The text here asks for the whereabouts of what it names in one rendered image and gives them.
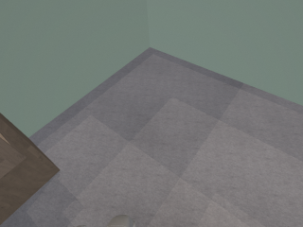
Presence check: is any cabinet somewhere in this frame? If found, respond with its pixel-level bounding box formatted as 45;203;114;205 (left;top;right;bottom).
0;113;60;225

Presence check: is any robot left thigh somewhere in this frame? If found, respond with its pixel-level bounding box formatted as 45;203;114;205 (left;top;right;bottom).
106;215;136;227

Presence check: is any drawer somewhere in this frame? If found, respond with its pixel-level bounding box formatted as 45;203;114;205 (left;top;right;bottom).
0;129;26;179

